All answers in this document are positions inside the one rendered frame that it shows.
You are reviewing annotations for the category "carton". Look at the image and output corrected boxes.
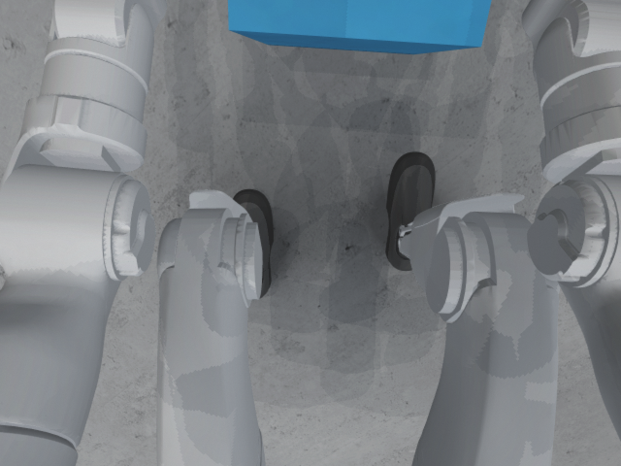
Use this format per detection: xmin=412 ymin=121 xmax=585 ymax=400
xmin=228 ymin=0 xmax=492 ymax=54

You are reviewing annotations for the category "robot right shin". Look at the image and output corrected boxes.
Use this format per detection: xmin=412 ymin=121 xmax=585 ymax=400
xmin=398 ymin=193 xmax=560 ymax=294

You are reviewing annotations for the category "robot left shin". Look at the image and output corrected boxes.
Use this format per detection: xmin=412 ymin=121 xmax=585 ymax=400
xmin=157 ymin=189 xmax=253 ymax=281

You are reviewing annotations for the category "robot left forearm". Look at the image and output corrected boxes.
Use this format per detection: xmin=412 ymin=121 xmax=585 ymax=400
xmin=0 ymin=0 xmax=167 ymax=266

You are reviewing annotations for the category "left robot upper arm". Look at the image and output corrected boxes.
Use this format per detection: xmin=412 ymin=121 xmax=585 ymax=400
xmin=0 ymin=164 xmax=156 ymax=466

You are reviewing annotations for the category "robot right forearm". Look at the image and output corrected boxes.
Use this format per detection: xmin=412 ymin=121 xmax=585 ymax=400
xmin=521 ymin=0 xmax=621 ymax=184

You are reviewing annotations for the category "right robot upper arm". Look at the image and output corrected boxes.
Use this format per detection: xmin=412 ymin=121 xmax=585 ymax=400
xmin=527 ymin=174 xmax=621 ymax=441

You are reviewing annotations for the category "robot shin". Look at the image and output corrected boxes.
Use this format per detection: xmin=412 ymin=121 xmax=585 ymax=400
xmin=398 ymin=193 xmax=560 ymax=294
xmin=157 ymin=189 xmax=253 ymax=281

